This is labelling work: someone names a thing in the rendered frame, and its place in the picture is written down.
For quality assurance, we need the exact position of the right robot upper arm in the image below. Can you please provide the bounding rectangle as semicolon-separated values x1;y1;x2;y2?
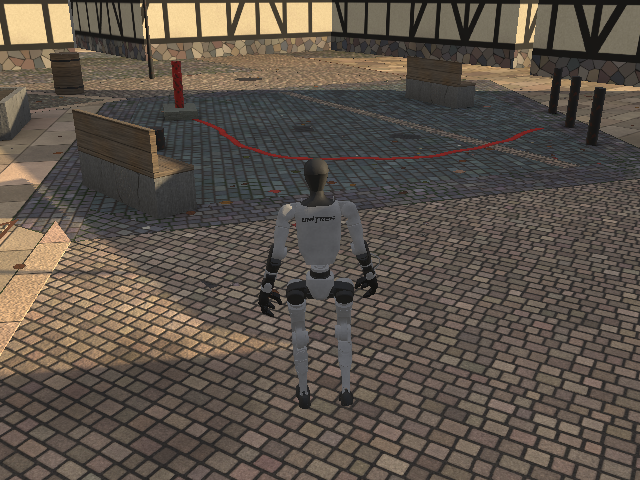
338;201;367;255

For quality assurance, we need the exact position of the left robot upper arm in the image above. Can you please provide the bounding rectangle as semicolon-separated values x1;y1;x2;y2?
271;202;297;260

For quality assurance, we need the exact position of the robot torso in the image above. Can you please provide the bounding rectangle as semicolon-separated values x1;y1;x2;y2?
295;196;342;300

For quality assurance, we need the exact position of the robot right hand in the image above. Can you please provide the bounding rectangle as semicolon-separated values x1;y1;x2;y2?
355;276;378;298

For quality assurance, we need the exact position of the robot right forearm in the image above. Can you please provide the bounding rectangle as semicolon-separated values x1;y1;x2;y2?
356;240;376;280

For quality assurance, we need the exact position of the robot left hand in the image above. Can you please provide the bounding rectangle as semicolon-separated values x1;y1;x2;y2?
258;290;282;317

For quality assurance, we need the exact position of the robot left foot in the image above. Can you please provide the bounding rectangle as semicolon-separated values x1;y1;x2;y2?
296;384;311;409

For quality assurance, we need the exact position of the robot left forearm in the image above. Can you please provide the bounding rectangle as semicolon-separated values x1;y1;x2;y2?
261;244;281;293

